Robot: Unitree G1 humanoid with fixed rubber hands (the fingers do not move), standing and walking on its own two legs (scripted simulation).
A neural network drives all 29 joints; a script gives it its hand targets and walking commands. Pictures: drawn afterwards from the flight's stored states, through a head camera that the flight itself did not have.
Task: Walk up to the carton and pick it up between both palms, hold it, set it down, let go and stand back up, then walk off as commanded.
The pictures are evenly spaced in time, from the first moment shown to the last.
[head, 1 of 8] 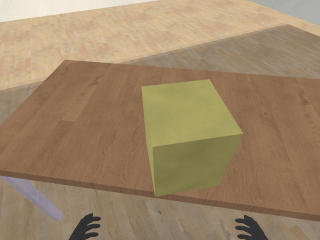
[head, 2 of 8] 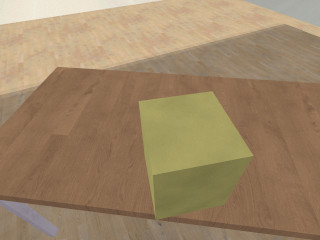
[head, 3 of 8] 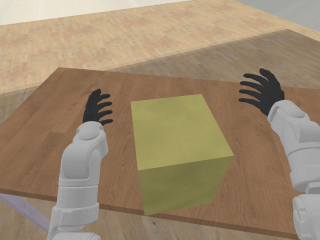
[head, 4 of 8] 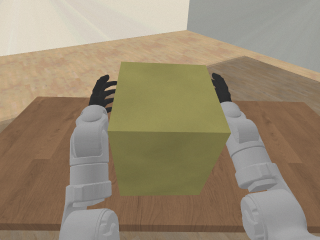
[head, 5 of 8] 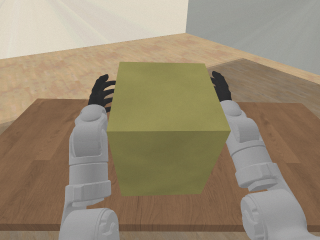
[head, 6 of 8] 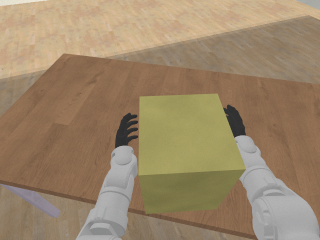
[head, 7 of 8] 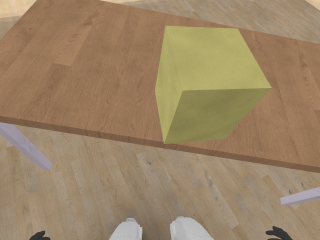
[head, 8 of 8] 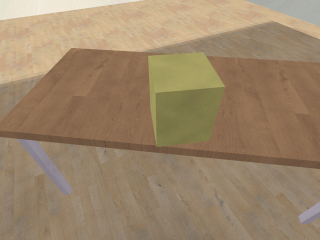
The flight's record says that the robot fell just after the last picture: no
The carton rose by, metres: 0.17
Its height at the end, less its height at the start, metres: +0.00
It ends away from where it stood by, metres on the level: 0.00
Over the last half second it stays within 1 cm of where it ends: yes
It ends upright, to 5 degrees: yes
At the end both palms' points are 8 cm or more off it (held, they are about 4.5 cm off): yes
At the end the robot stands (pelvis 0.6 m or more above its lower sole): yes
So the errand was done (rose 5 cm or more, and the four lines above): yes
